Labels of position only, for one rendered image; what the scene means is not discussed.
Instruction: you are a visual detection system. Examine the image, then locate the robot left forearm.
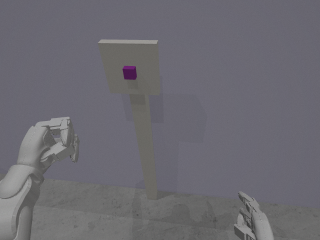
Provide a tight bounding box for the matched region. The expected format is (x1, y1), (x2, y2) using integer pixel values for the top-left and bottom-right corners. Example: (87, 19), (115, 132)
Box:
(0, 164), (45, 240)

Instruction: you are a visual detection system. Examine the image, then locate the robot left hand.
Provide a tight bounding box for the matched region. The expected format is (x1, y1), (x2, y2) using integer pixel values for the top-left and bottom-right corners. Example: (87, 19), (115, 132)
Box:
(16, 117), (80, 175)

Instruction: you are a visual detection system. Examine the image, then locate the button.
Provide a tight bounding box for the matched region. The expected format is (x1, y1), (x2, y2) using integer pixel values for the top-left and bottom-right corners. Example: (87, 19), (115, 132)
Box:
(122, 66), (137, 80)

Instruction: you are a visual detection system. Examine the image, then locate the robot right hand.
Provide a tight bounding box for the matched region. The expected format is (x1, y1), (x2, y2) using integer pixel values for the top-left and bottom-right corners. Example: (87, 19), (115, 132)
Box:
(234, 191), (274, 240)

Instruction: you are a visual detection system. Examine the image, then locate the panel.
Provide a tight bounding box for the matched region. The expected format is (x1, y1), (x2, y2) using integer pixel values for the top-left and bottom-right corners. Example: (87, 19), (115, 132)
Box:
(98, 39), (161, 200)

